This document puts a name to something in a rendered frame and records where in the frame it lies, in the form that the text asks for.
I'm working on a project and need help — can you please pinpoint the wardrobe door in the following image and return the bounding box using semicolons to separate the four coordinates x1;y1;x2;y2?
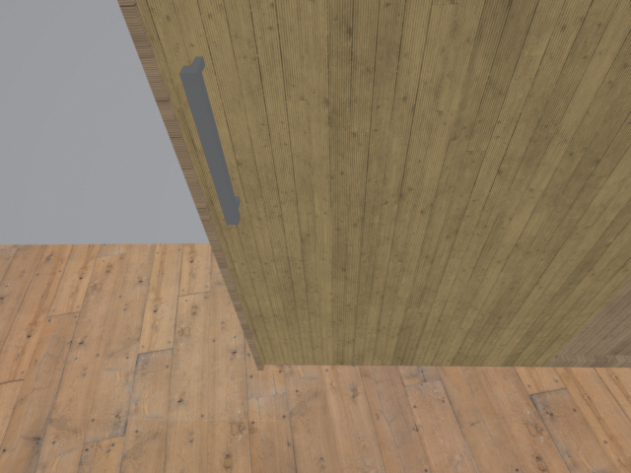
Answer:
135;0;631;367
557;280;631;356

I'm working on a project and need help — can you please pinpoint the handle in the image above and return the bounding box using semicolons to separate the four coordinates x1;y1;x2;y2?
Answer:
179;56;241;225

